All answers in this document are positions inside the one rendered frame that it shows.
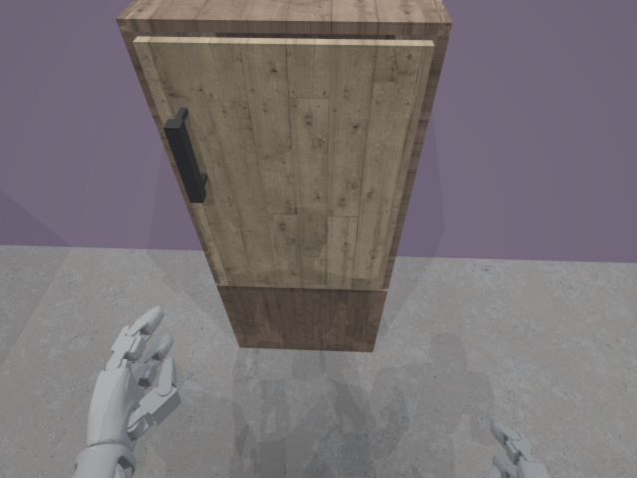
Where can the handle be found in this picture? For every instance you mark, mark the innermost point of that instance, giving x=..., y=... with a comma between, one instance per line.
x=183, y=153

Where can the left robot hand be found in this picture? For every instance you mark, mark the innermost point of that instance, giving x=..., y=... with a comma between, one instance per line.
x=119, y=388

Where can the cupboard door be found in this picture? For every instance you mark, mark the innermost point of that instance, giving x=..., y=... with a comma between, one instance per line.
x=306, y=145

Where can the left robot forearm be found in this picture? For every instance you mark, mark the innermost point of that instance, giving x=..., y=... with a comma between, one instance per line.
x=105, y=460

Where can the right robot hand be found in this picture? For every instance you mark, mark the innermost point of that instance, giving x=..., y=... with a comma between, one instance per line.
x=519, y=452

